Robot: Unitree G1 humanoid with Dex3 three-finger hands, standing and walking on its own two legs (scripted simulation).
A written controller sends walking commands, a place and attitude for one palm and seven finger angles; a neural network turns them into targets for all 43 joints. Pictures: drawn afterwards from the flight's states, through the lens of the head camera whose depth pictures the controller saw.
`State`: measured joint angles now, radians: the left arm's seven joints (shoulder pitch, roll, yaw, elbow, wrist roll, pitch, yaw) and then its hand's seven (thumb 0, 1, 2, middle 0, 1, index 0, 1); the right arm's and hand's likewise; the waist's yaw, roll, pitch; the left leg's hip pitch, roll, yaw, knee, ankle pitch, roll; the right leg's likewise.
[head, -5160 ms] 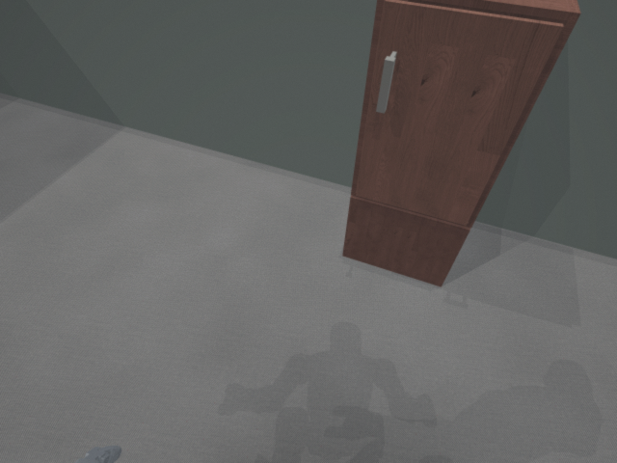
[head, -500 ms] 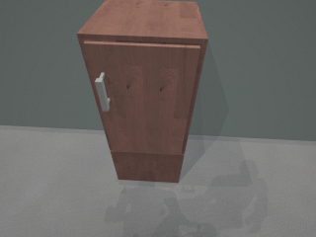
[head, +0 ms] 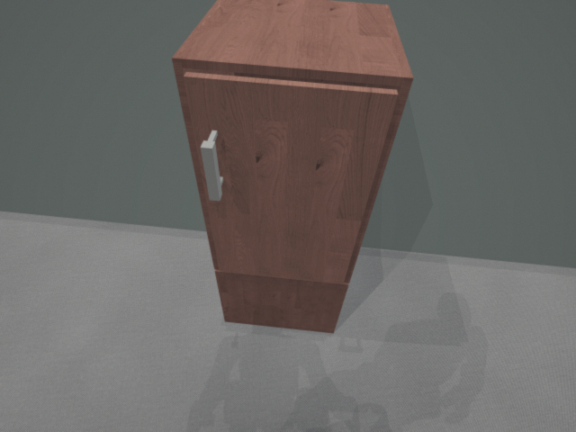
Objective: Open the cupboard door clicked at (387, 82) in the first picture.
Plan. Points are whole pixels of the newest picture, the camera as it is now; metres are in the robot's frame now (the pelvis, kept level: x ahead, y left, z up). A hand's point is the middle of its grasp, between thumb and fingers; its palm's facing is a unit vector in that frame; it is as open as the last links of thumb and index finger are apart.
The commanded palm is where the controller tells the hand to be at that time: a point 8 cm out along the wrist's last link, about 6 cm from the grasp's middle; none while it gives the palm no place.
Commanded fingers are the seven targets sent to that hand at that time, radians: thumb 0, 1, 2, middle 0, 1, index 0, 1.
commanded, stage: look again from close up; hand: left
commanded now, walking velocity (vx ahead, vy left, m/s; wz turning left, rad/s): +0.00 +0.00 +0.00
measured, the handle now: (214, 166) +0.58 +0.19 +0.03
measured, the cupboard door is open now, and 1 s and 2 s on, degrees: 0 0 0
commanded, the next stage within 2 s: raise the hand with hooked fingers in 0.18 s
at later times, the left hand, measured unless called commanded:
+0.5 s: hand (144, 375) +0.19 +0.21 -0.01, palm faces +0.22 -0.98 -0.04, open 7.7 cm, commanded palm +0.11 +0.26 -0.06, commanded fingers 0.00 0.62 0.78 -0.22 -0.48 -0.22 -0.48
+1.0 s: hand (140, 372) +0.20 +0.22 -0.03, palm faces -0.04 -1.00 -0.07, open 10.3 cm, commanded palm +0.17 +0.28 -0.02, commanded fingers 0.00 0.04 0.53 -0.26 -0.86 -0.26 -0.86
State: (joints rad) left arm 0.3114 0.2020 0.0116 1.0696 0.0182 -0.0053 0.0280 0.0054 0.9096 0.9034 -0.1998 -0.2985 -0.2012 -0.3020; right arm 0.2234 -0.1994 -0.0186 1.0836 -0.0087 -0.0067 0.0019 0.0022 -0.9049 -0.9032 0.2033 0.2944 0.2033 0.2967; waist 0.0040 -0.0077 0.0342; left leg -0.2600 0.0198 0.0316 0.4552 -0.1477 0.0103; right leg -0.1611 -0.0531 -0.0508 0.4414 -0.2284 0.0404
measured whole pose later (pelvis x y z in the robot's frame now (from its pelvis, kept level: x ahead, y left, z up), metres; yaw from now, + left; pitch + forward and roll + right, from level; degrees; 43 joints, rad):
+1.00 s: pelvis +0.00 -0.01 -0.09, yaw +2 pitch +12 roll -4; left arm 0.35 0.34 0.29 -0.02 -0.34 -0.29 -0.44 0.01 0.26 0.63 -0.25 -0.71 -0.25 -0.71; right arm 0.19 -0.19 0.02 0.56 0.04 -0.23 -0.06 0.01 -0.90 -0.90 0.21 0.30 0.21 0.30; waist 0.02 0.04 -0.10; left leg -0.95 0.03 -0.09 1.17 -0.44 -0.01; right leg -0.79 0.02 -0.07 1.13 -0.55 0.01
